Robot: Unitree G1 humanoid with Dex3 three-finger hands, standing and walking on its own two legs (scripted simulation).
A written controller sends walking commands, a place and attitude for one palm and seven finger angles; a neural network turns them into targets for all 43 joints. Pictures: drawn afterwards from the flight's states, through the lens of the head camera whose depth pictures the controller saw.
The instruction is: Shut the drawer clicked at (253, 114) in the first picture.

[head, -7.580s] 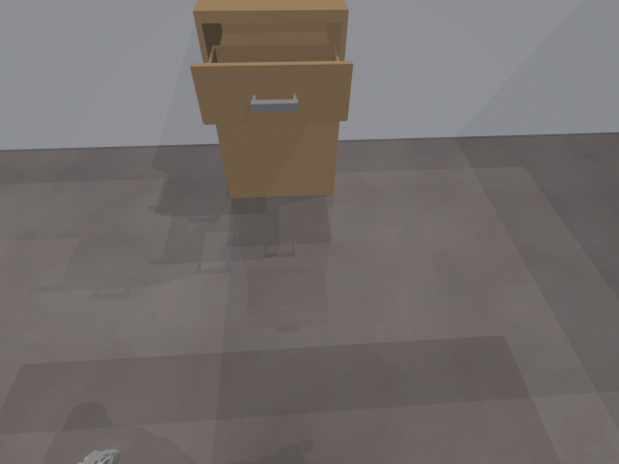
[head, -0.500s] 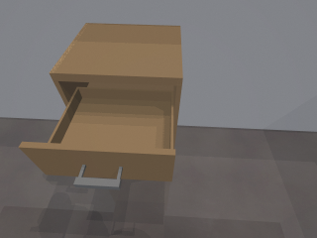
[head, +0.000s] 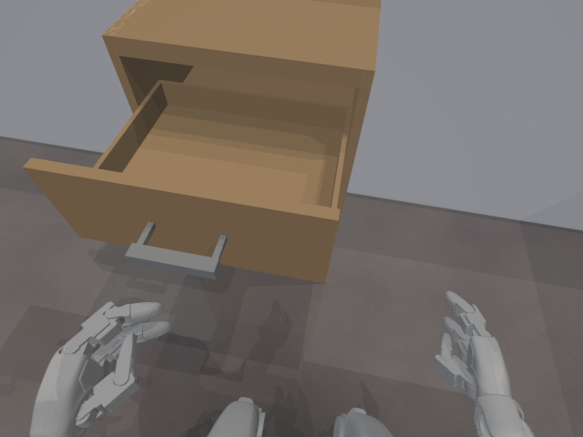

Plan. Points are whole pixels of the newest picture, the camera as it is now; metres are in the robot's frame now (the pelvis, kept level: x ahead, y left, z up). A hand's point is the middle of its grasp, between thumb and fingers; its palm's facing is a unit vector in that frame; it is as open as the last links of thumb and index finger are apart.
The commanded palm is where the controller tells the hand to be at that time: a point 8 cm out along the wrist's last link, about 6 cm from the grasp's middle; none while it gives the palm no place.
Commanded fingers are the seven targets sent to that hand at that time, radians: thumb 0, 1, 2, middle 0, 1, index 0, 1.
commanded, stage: raise the hand and make a fist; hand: left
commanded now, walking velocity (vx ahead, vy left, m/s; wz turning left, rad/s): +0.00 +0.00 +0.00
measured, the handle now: (179, 248) +0.36 +0.22 +0.01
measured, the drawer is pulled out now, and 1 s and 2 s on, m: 0.30 0.30 0.30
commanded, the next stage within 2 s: bring the fist close to the handle in 1.36 s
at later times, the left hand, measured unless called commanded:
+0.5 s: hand (129, 353) +0.19 +0.21 +0.07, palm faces -0.05 -1.00 -0.05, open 3.2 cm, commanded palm +0.15 +0.26 +0.08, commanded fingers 0.00 0.90 0.90 -1.26 -1.45 -1.26 -1.45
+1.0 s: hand (118, 357) +0.18 +0.20 +0.10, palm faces -0.04 -1.00 -0.04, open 3.2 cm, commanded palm +0.14 +0.25 +0.11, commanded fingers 0.00 0.90 0.90 -1.40 -1.60 -1.40 -1.60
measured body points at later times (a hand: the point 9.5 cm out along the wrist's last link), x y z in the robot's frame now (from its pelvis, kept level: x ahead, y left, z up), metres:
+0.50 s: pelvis +0.01 +0.03 +0.02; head +0.07 +0.04 +0.46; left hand +0.19 +0.26 +0.08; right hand +0.18 -0.23 -0.05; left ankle +0.01 +0.13 -0.64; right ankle +0.03 -0.09 -0.64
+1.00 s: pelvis +0.02 +0.05 +0.02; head +0.06 +0.05 +0.47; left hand +0.18 +0.25 +0.11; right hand +0.23 -0.17 -0.03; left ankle +0.01 +0.13 -0.64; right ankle +0.03 -0.09 -0.64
